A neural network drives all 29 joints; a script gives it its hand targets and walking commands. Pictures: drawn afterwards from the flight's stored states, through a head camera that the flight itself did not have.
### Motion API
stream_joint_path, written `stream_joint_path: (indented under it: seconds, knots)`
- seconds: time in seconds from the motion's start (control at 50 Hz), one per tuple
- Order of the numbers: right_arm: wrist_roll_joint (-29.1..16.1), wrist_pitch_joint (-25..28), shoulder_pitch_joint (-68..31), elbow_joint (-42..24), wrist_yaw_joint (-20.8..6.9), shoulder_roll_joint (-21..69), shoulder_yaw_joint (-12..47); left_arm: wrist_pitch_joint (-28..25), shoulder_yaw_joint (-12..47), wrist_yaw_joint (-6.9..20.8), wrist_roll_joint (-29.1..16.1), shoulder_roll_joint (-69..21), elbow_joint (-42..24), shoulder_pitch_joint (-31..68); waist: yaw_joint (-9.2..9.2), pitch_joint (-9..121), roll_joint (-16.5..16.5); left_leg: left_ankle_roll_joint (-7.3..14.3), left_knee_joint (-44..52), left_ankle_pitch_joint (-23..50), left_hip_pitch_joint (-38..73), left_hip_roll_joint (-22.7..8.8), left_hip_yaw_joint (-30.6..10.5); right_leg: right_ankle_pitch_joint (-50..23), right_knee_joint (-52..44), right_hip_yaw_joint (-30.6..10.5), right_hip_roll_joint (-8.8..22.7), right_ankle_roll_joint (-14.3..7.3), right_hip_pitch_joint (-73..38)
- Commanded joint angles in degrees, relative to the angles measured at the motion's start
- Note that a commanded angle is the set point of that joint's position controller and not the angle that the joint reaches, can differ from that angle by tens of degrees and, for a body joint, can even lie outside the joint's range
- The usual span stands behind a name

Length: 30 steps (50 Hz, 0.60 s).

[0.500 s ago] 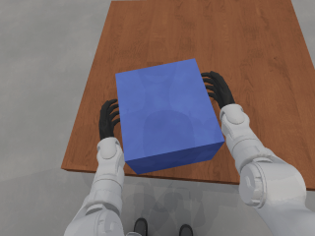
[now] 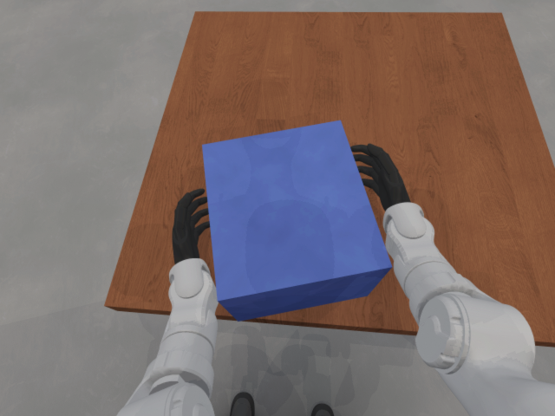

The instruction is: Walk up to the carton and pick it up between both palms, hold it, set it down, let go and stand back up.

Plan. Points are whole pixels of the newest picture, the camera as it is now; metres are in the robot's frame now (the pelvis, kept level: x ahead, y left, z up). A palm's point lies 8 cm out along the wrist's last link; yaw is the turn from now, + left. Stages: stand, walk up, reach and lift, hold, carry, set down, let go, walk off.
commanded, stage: reach and lift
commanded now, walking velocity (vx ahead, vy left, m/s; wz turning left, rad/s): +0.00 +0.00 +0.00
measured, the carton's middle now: (288, 223) +0.41 +0.05 -0.05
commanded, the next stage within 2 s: none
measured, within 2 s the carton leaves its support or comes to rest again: leaves its support in 1.66 s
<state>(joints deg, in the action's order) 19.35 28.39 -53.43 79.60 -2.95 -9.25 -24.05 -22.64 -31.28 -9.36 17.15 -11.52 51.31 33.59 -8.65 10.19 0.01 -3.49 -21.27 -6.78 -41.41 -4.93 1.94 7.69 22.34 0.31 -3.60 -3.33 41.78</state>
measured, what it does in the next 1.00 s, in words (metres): stands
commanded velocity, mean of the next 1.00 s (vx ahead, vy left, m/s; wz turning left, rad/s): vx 0.00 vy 0.00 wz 0.00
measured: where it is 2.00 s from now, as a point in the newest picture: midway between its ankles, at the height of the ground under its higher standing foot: outside the picture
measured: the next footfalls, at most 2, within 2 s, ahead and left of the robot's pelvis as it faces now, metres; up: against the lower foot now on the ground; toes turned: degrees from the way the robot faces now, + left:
none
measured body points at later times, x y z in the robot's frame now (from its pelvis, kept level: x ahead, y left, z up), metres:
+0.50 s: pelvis +0.00 +0.00 +0.00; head +0.14 -0.01 +0.42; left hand +0.36 +0.19 -0.03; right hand +0.47 -0.10 -0.01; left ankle +0.00 +0.16 -0.73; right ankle +0.00 -0.08 -0.73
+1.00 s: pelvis +0.00 +0.00 -0.01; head +0.14 -0.01 +0.42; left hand +0.36 +0.19 -0.03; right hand +0.47 -0.10 -0.01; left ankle +0.00 +0.16 -0.73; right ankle +0.00 -0.08 -0.73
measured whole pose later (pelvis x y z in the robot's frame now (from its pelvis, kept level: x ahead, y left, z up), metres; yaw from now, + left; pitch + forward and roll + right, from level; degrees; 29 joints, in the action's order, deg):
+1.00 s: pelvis +0.00 +0.00 -0.01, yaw +1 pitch +30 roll +0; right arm 18.8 34.1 -56.0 87.3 0.6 -11.5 -20.4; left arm -27.1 -29.2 -9.9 12.1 -10.6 56.6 34.9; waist -8.2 14.0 0.5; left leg -3.2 -25.4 -7.8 -47.5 -5.0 1.8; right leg 8.9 25.6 2.3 -3.0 -3.2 46.9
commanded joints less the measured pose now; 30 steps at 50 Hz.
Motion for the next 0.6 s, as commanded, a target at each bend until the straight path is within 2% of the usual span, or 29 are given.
stream_joint_path:
  seconds: [0.0,0.02,0.06,0.1,0.16,0.2,0.22,0.28,0.3,0.34,0.36,0.4,0.44,0.48,0.58]
  knots:
    - [4.03,2.83,-20.19,0.94,-5.15,28.26,9.80,-2.23,13.84,4.97,3.84,-19.12,0.40,22.59,-2.39,33.21,-8.38,4.44,-1.45,16.10,5.84,4.33,6.32,-30.50,3.90,1.28,2.76,4.31,-36.51]
    - [4.14,2.76,-20.69,0.77,-5.17,28.03,9.98,-2.24,13.40,5.03,3.92,-19.17,0.29,22.67,-2.56,32.99,-8.60,4.57,-1.23,15.52,5.17,4.32,6.39,-30.47,4.13,1.22,2.75,4.39,-36.79]
    - [4.54,2.69,-20.21,1.55,-5.25,28.58,9.65,-2.48,13.88,4.78,4.33,-19.67,-0.63,23.62,-2.59,33.98,-6.95,4.07,-1.38,16.87,6.28,4.26,6.27,-31.13,4.19,1.53,2.56,4.06,-36.39]
    - [4.73,3.20,-20.80,0.54,-5.23,28.52,9.40,-2.78,13.88,4.67,3.98,-19.99,-0.78,23.88,-2.71,34.59,-7.25,4.20,-1.62,16.78,5.94,4.36,6.33,-31.29,4.23,1.20,2.64,4.34,-36.37]
    - [5.13,2.92,-20.48,2.22,-5.26,28.05,8.41,-2.63,15.05,4.10,3.62,-20.61,-1.48,24.37,-2.07,34.59,-6.65,3.64,-2.34,17.70,8.63,4.07,6.00,-27.25,3.48,2.27,1.81,3.43,-33.39]
    - [4.62,2.88,-20.70,1.77,-5.47,28.03,9.29,-2.62,15.09,4.01,3.35,-20.84,-1.57,23.60,-2.68,35.56,-6.91,3.75,-2.59,18.58,8.69,4.05,5.95,-28.17,3.44,2.19,1.81,3.55,-33.07]
    - [4.93,3.10,-20.63,1.82,-5.27,27.87,9.23,-2.76,15.18,4.22,2.99,-20.58,-0.69,23.22,-2.00,36.06,-8.25,4.09,-2.63,18.23,7.82,4.20,5.96,-29.45,3.72,1.93,1.84,3.97,-34.11]
    - [5.11,3.60,-21.40,1.92,-5.23,27.83,9.07,-3.05,14.35,4.52,3.33,-20.33,-0.02,23.71,-2.30,35.16,-7.66,3.94,-1.93,16.15,5.56,4.18,6.00,-28.58,4.14,1.78,2.28,4.26,-34.56]
    - [5.22,3.59,-20.99,2.48,-5.10,28.24,9.40,-3.21,14.14,4.69,3.17,-19.77,0.66,23.72,-2.14,34.73,-8.62,4.18,-2.15,15.51,4.99,4.40,6.26,-29.27,4.33,1.46,2.41,4.57,-35.21]
    - [4.88,3.66,-20.56,3.84,-5.22,28.33,9.92,-3.08,14.27,4.58,3.37,-20.28,1.21,22.91,-2.56,34.51,-7.47,4.11,-2.15,16.07,4.92,4.09,6.02,-29.24,4.50,1.68,2.22,4.12,-34.88]
    - [5.13,3.67,-20.42,4.47,-5.30,28.02,9.30,-3.05,14.85,4.46,3.18,-20.53,0.76,23.88,-1.99,35.06,-7.02,3.85,-2.12,16.43,5.52,3.97,5.81,-28.79,4.17,1.76,2.24,4.01,-33.98]
    - [5.19,3.67,-21.38,3.84,-5.18,28.31,9.21,-2.92,13.65,4.38,3.33,-20.29,1.05,24.12,-2.28,33.84,-8.32,4.21,-2.25,15.51,5.12,4.06,5.85,-28.02,4.16,1.69,2.26,4.25,-33.60]
    - [5.72,3.53,-20.47,6.17,-5.04,27.68,8.39,-2.85,14.61,4.38,2.71,-20.80,1.04,24.34,-0.94,33.73,-8.46,3.93,-2.38,15.50,6.14,3.90,5.73,-26.97,4.07,2.02,1.96,4.03,-32.80]
    - [5.17,3.71,-21.04,5.03,-5.07,28.30,9.14,-3.08,14.16,4.58,2.23,-20.19,1.62,24.11,-1.93,34.34,-8.62,4.52,-2.36,13.90,4.30,4.25,6.00,-26.03,3.97,1.37,2.52,4.19,-33.19]
    - [5.31,3.49,-21.11,6.52,-5.17,28.61,9.23,-2.99,13.39,4.43,2.82,-19.69,1.86,25.08,-2.01,33.65,-8.33,4.59,-2.05,12.21,2.65,4.38,6.16,-25.27,4.61,1.23,2.62,4.58,-34.35]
